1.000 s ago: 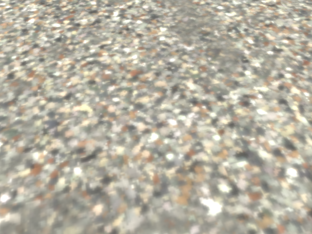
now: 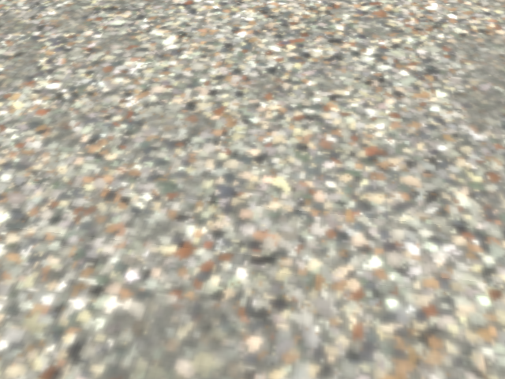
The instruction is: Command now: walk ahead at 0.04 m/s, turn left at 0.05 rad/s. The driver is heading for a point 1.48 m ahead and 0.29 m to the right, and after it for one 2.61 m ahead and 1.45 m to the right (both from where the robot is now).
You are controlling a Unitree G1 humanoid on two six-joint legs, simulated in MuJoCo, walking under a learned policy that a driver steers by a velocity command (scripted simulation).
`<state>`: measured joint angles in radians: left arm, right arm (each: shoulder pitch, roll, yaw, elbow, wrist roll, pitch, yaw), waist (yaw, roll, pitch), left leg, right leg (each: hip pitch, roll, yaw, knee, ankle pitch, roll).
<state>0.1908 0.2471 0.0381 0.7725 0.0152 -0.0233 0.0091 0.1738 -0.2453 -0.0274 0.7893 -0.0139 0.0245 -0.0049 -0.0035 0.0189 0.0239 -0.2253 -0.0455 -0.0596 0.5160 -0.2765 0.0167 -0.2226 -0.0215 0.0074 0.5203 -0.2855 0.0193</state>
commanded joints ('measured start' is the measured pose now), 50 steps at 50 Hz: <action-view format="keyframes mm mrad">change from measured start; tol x32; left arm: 1 0 120 24 -45 -2 -13 8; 28 -291 83 5 -196 -46 -76 -63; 34 237 277 82 -70 -27 -55 -24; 50 117 184 44 21 -26 -83 -18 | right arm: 1 -15 -101 -30 -43 3 -9 -8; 35 444 -9 -3 35 21 -100 -5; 50 -83 -80 -26 -80 16 -110 6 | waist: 1 5 -59 -62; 29 -62 88 104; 35 70 -360 -444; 50 50 -47 42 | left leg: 1 3 51 -50 -63 56 25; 4 -138 7 2 10 -303 41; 11 116 33 68 -45 -56 84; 14 379 405 -627 -321 -122 304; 28 194 273 -58 -404 297 158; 33 167 224 31 92 821 72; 35 -357 -26 -38 739 -292 4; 36 -468 35 -97 830 -267 14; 50 -417 172 26 175 392 -34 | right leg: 1 24 -53 56 -90 73 -36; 6 -8 -207 326 -254 -522 -189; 10 -115 -232 328 -282 -380 -199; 16 -695 -26 77 629 -174 -68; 30 -307 3 -34 15 277 -75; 33 165 40 -60 31 239 -152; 35 656 -377 750 -174 -142 -360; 40 87 -203 320 -337 97 -249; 50 56 -141 82 -428 262 -233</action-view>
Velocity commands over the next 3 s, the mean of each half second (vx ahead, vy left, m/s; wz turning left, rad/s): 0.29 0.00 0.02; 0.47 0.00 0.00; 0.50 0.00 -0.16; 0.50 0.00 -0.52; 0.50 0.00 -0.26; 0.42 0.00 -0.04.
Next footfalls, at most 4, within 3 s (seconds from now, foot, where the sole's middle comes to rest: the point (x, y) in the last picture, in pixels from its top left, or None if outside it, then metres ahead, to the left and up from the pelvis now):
0.66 right None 0.41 -0.13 -0.77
1.22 left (235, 309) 0.71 0.10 -0.77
1.76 right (320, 233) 0.98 -0.17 -0.77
2.24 left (290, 159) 1.32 -0.09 -0.77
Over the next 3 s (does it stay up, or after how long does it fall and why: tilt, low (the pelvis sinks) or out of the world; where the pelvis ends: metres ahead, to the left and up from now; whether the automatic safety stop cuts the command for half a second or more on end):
stays up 1.43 -0.34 0.01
